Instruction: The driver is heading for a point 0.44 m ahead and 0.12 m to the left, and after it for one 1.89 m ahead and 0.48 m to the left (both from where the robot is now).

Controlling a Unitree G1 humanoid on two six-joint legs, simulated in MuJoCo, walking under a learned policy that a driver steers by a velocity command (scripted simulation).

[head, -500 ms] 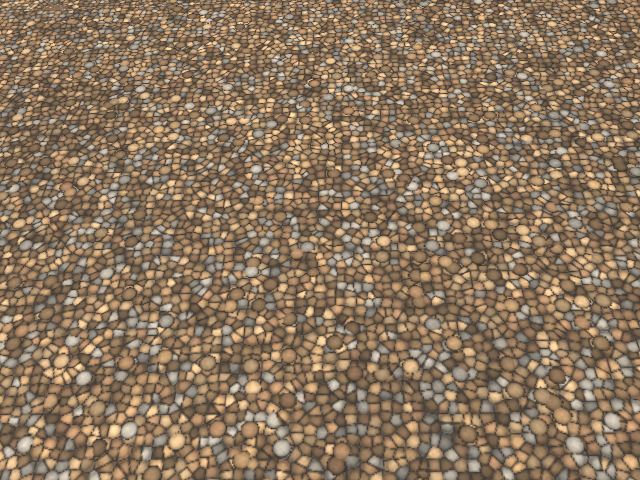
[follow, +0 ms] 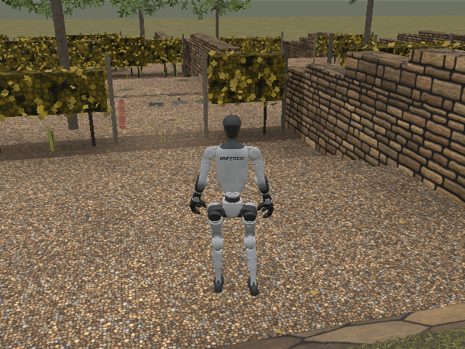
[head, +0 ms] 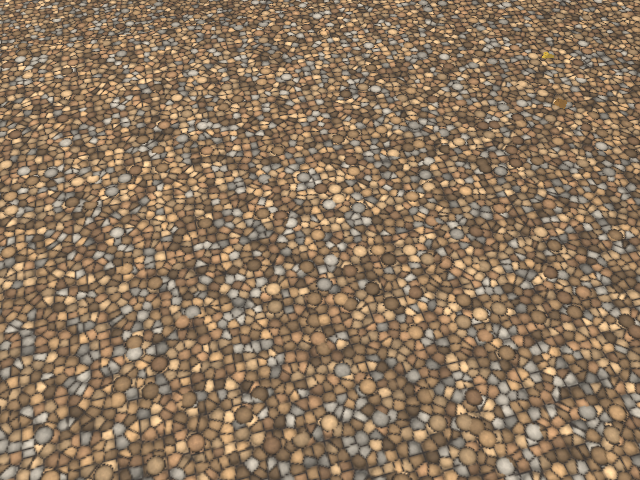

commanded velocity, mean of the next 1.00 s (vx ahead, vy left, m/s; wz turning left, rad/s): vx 0.18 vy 0.00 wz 0.39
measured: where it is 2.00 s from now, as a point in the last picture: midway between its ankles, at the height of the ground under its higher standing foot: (157, 383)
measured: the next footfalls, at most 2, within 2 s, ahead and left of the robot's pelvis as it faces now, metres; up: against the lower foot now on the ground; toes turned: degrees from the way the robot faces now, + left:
right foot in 0.06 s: +0.06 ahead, -0.15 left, +0.00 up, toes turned +3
right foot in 0.76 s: +0.18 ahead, -0.12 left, +0.00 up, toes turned +23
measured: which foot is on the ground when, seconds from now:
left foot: down 0.00-0.76, up 0.78-1.00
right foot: up 0.00-0.04, down 0.06-0.38, up 0.40-0.74, down 0.76-1.00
